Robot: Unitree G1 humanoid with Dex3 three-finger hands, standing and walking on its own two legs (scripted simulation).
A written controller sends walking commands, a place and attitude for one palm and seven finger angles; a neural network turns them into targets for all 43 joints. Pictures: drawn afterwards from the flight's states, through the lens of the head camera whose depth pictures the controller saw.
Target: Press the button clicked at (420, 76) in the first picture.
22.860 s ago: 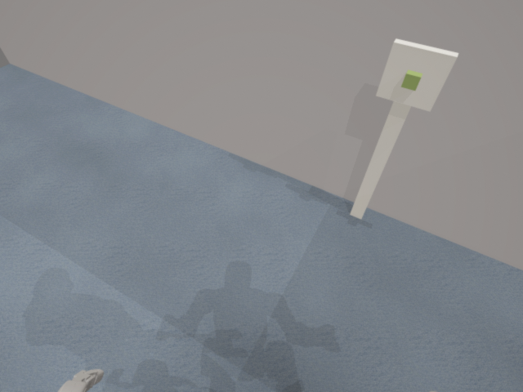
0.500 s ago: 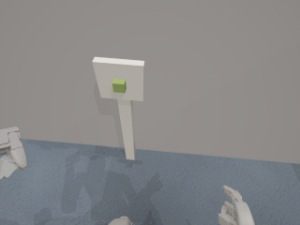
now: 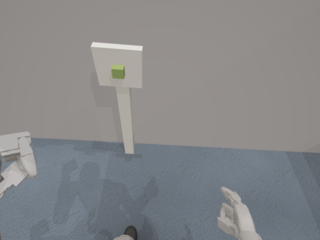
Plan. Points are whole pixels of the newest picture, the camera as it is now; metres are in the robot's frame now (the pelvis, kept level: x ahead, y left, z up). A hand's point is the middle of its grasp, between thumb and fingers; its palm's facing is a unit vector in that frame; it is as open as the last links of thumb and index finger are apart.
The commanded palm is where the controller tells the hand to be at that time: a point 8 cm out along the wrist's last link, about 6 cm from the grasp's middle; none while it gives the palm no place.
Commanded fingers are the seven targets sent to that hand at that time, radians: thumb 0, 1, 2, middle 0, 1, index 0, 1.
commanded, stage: stop stepping back and stand still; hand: left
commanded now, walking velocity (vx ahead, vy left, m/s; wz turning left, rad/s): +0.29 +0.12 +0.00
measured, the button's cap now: (118, 71) +0.68 +0.21 -0.02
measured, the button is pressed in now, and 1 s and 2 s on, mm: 0 0 0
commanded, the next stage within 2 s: let the arm hang, fingers relaxed in 0.84 s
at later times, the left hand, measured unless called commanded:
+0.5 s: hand out of the picture +0.10 +0.24 +0.17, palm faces +0.37 -0.82 -0.44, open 3.1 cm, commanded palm +0.04 +0.28 +0.18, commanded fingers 0.00 0.90 0.90 -1.30 -1.50 -1.30 -1.50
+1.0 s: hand out of the picture +0.10 +0.26 +0.10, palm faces +0.28 -0.84 -0.46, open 3.1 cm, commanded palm none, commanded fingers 0.00 0.90 0.90 -1.15 -1.34 -1.15 -1.34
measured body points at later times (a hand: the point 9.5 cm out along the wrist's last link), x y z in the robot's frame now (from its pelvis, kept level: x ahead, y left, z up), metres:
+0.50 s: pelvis -0.08 +0.00 +0.00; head -0.10 +0.01 +0.45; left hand +0.08 +0.28 +0.20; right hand +0.07 -0.25 -0.07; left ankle -0.03 +0.10 -0.73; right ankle -0.10 -0.12 -0.73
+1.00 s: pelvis -0.10 +0.01 +0.00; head -0.10 +0.01 +0.45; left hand +0.08 +0.30 +0.13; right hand +0.07 -0.23 -0.09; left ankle -0.03 +0.10 -0.73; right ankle -0.10 -0.12 -0.73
